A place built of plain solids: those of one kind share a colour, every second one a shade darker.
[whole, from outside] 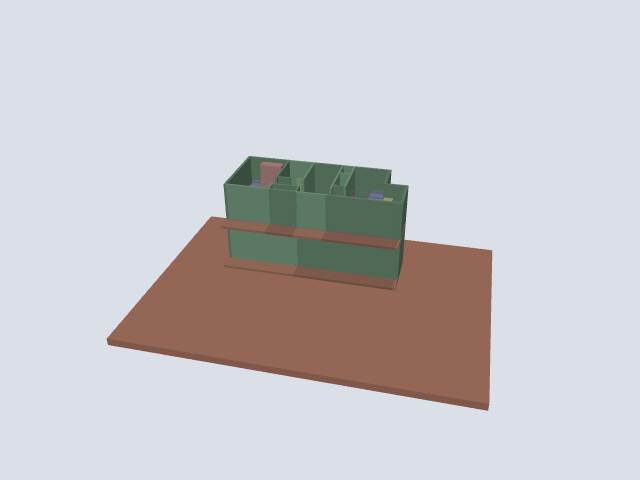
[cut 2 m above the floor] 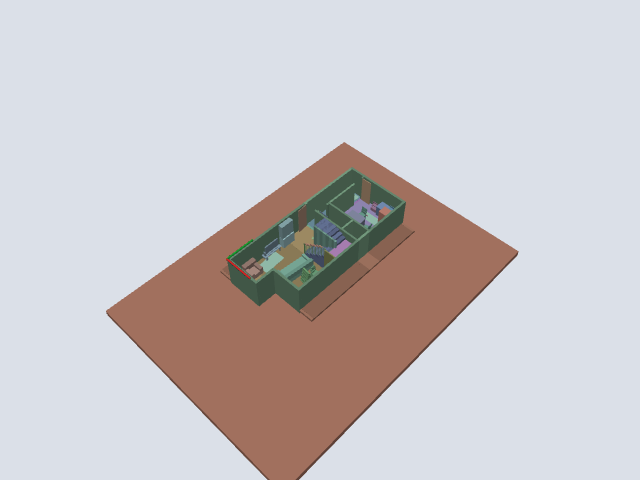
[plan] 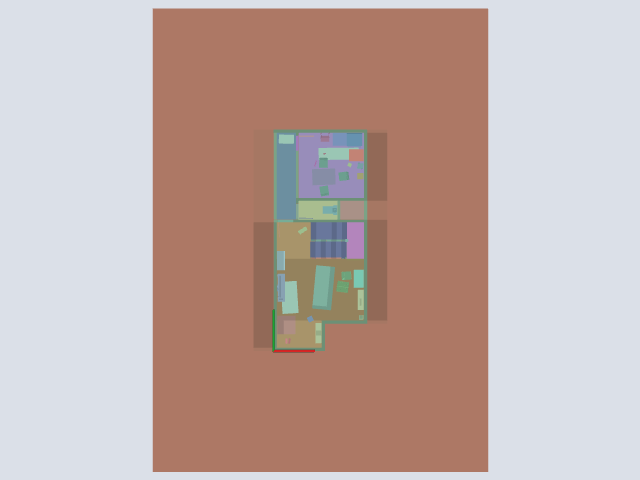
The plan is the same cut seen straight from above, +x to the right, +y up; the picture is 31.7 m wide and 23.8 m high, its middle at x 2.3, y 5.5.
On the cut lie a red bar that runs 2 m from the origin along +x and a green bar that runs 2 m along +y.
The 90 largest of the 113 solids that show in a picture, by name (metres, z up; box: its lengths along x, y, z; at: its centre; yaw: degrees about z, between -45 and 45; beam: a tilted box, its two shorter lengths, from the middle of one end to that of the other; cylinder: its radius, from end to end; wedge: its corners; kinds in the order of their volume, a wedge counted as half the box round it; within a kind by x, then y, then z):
{
 "under_1": {"box": [16.64, 22.98, 0.5], "at": [2.32, 5.49, -3.47]},
 "wall_1": {"box": [0.16, 4.28, 2.39], "at": [0.08, 2.3, 4.01]},
 "wall_2": {"box": [0.16, 6.22, 2.82], "at": [0.08, 3.27, 1.11]},
 "wall_3": {"box": [0.16, 1.81, 2.39], "at": [0.08, 5.47, 4.01]},
 "wall_4": {"box": [0.16, 1.58, 2.39], "at": [0.08, 7.3, 4.01]},
 "wall_5": {"box": [0.16, 4.31, 2.82], "at": [0.08, 8.66, 1.11]},
 "wall_6": {"box": [0.16, 2.6, 2.39], "at": [0.08, 9.52, 4.01]},
 "wall_7": {"box": [0.22, 0.13, 2.39], "at": [0.11, 4.5, 4.01]},
 "wall_8": {"box": [0.22, 0.13, 2.82], "at": [0.11, 6.45, 1.11]},
 "wall_9": {"box": [0.89, 0.13, 2.39], "at": [0.45, 6.45, 4.01]},
 "wall_10": {"box": [0.95, 0.13, 2.39], "at": [0.47, 8.15, 4.01]},
 "wall_11": {"box": [0.13, 1.58, 2.39], "at": [0.82, 7.3, 4.01]},
 "wall_12": {"box": [0.13, 0.16, 2.82], "at": [1.18, 7.37, 1.11]},
 "wall_13": {"box": [0.13, 2.34, 2.82], "at": [1.18, 8.75, 1.11]},
 "wall_14": {"box": [2.55, 0.16, 5.51], "at": [1.27, 0.08, 2.45]},
 "wall_15": {"box": [0.13, 0.65, 2.39], "at": [1.51, 4.12, 4.01]},
 "wall_16": {"box": [0.13, 0.8, 2.39], "at": [1.91, 7.69, 4.01]},
 "wall_17": {"box": [4.64, 0.16, 5.51], "at": [2.32, 10.9, 2.45]},
 "wall_18": {"box": [0.16, 1.19, 5.51], "at": [2.47, 0.76, 2.45]},
 "wall_19": {"box": [3.67, 0.13, 2.39], "at": [2.81, 4.5, 4.01]},
 "wall_20": {"box": [3.67, 0.13, 2.82], "at": [2.81, 6.45, 1.11]},
 "wall_21": {"box": [3.53, 0.13, 2.82], "at": [2.88, 7.51, 1.11]},
 "wall_22": {"box": [3.19, 0.13, 2.39], "at": [3.04, 3.73, 4.01]},
 "wall_23": {"box": [2.94, 0.13, 2.39], "at": [3.17, 8.15, 4.01]},
 "wall_24": {"box": [0.13, 0.94, 2.82], "at": [3.23, 6.98, 1.11]},
 "wall_25": {"box": [2.8, 0.13, 2.39], "at": [3.24, 6.45, 4.01]},
 "wall_26": {"box": [0.13, 0.65, 2.39], "at": [3.4, 4.12, 4.01]},
 "wall_27": {"box": [2.25, 0.16, 5.51], "at": [3.52, 1.43, 2.45]},
 "wall_28": {"box": [0.16, 2.15, 2.39], "at": [4.56, 2.58, 4.01]},
 "wall_29": {"box": [0.16, 4.87, 2.82], "at": [4.56, 3.94, 1.11]},
 "wall_30": {"box": [0.16, 0.65, 2.39], "at": [4.56, 4.12, 4.01]},
 "wall_31": {"box": [0.16, 1.81, 2.39], "at": [4.56, 5.47, 4.01]},
 "wall_32": {"box": [0.16, 0.94, 2.82], "at": [4.56, 6.98, 1.11]},
 "wall_33": {"box": [0.16, 1.58, 2.39], "at": [4.56, 7.3, 4.01]},
 "wall_34": {"box": [0.16, 3.24, 2.82], "at": [4.56, 9.2, 1.11]},
 "wall_35": {"box": [0.16, 2.6, 2.39], "at": [4.56, 9.52, 4.01]},
 "stair_1": {"box": [0.28, 0.85, 2.94], "at": [1.98, 5.96, 1.17]},
 "stair_2": {"box": [0.53, 0.85, 2.77], "at": [2.11, 5.96, 1.08]},
 "stair_3": {"box": [1.04, 0.85, 2.41], "at": [2.36, 5.96, 0.91]},
 "stair_4": {"box": [1.3, 0.85, 2.24], "at": [2.49, 5.96, 0.82]},
 "stair_5": {"box": [1.55, 0.85, 2.06], "at": [2.62, 5.96, 0.73]},
 "stair_6": {"box": [1.81, 0.85, 0.48], "at": [2.72, 5.0, -0.06]},
 "stair_7": {"box": [1.81, 0.85, 1.89], "at": [2.74, 5.96, 0.64]},
 "stair_8": {"box": [1.55, 0.85, 0.65], "at": [2.85, 5.0, 0.03]},
 "stair_9": {"box": [1.3, 0.85, 0.83], "at": [2.98, 5.0, 0.11]},
 "stair_10": {"box": [1.04, 0.85, 1.0], "at": [3.11, 5.0, 0.2]},
 "stair_11": {"box": [0.79, 0.85, 1.18], "at": [3.23, 5.0, 0.29]},
 "stair_12": {"box": [0.53, 0.85, 1.36], "at": [3.36, 5.0, 0.38]},
 "stair_13": {"box": [0.28, 0.85, 1.53], "at": [3.49, 5.0, 0.47]},
 "floor_living_1": {"box": [1.68, 1.81, 0.5], "at": [1.0, 5.47, -0.25]},
 "floor_living_2": {"box": [2.23, 1.35, 0.5], "at": [1.27, 0.83, -0.25]},
 "floor_living_3": {"box": [4.32, 3.06, 0.5], "at": [2.32, 3.04, -0.25]},
 "floor_kitchen_1": {"box": [3.24, 3.24, 0.5], "at": [2.86, 9.2, -0.25]},
 "upper_floor_next_1": {"box": [1.0, 4.28, 0.16], "at": [-0.5, 2.3, 2.74]},
 "upper_floor_next_2": {"box": [1.0, 6.22, 0.16], "at": [-0.5, 3.27, -0.08]},
 "upper_floor_next_3": {"box": [1.0, 1.81, 0.16], "at": [-0.5, 5.47, 2.74]},
 "upper_floor_next_4": {"box": [1.0, 1.58, 0.16], "at": [-0.5, 7.3, 2.74]},
 "upper_floor_next_5": {"box": [1.0, 4.31, 0.16], "at": [-0.5, 8.66, -0.08]},
 "upper_floor_next_6": {"box": [1.0, 2.6, 0.16], "at": [-0.5, 9.52, 2.74]},
 "upper_floor_next_7": {"box": [1.0, 4.87, 0.16], "at": [5.14, 3.94, -0.08]},
 "upper_floor_next_8": {"box": [1.0, 0.94, 0.16], "at": [5.14, 6.98, -0.08]},
 "upper_floor_next_9": {"box": [1.0, 3.24, 0.16], "at": [5.14, 9.2, -0.08]},
 "stair_landing_1": {"box": [0.86, 1.81, 1.71], "at": [4.05, 5.48, 0.55]},
 "floor_hall_1": {"box": [0.95, 4.31, 0.5], "at": [0.64, 8.66, -0.25]},
 "fixture_wardrobe_bedroom_1": {"box": [0.6, 1.44, 2.2], "at": [4.18, 9.24, 3.87]},
 "floor_wc_1": {"box": [1.93, 0.94, 0.5], "at": [2.21, 6.98, -0.25]},
 "sofa_1": {"box": [0.93, 2.16, 0.34], "at": [2.47, 3.13, 0.28], "yaw": -5.4},
 "sofa_2": {"box": [0.23, 2.16, 0.39], "at": [2.83, 3.1, 0.65], "yaw": -5.4},
 "fridge_flat_1": {"box": [0.73, 0.6, 1.66], "at": [4.1, 9.7, 0.83]},
 "china_cabinet_1": {"box": [0.33, 0.95, 1.07], "at": [0.34, 4.48, 1.36]},
 "china_cabinet_2": {"box": [0.4, 0.95, 0.83], "at": [0.37, 4.48, 0.41]},
 "floor_larder_1": {"box": [1.18, 0.94, 0.5], "at": [3.89, 6.98, -0.25]},
 "range_flat_1": {"box": [0.76, 0.65, 0.94], "at": [4.01, 10.49, 0.47]},
 "armchair_club_1": {"box": [0.33, 0.92, 0.38], "at": [0.34, 1.28, 0.61]},
 "armchair_club_2": {"box": [0.9, 0.92, 0.35], "at": [0.64, 1.28, 0.24]},
 "stair_mid_1": {"box": [0.26, 0.11, 3.84], "at": [1.97, 5.47, 1.62]},
 "stair_mid_2": {"box": [0.26, 0.11, 3.67], "at": [2.22, 5.47, 1.53]},
 "stair_mid_3": {"box": [0.26, 0.11, 3.49], "at": [2.48, 5.47, 1.45]},
 "stair_mid_4": {"box": [0.26, 0.11, 3.31], "at": [2.73, 5.47, 1.36]},
 "toy_shelf_1": {"box": [0.3, 1.0, 0.6], "at": [2.23, 0.88, 0.3]},
 "toy_shelf_2": {"box": [0.3, 1.0, 0.6], "at": [4.32, 2.53, 0.3]},
 "rug_1": {"box": [0.8, 1.6, 0.08], "at": [0.79, 2.65, -0.03], "yaw": 3.4},
 "rug_2": {"box": [2.0, 0.6, 0.08], "at": [3.23, 9.78, -0.03], "yaw": 0.5},
 "stair_landO_pan_1": {"box": [0.85, 0.08, 2.66], "at": [4.05, 4.53, 1.03]},
 "child_bed_1": {"box": [0.55, 0.96, 0.2], "at": [4.17, 2.11, 3.4]},
 "kitchen_bin_1": {"box": [0.31, 0.31, 0.65], "at": [4.31, 8.66, 0.33]},
 "tv_stand_1": {"box": [0.09, 1.08, 0.63], "at": [0.33, 3.19, 0.74]},
 "small_desk_1": {"box": [0.5, 0.9, 0.13], "at": [4.22, 3.58, 0.68]},
 "leaf_kitchen_door_1": {"box": [0.75, 0.035, 2.04], "at": [1.61, 10.65, 1.02]},
 "leaf_living_door_1": {"box": [0.035, 0.75, 2.04], "at": [0.26, 6.01, 1.02], "yaw": 4.0}
}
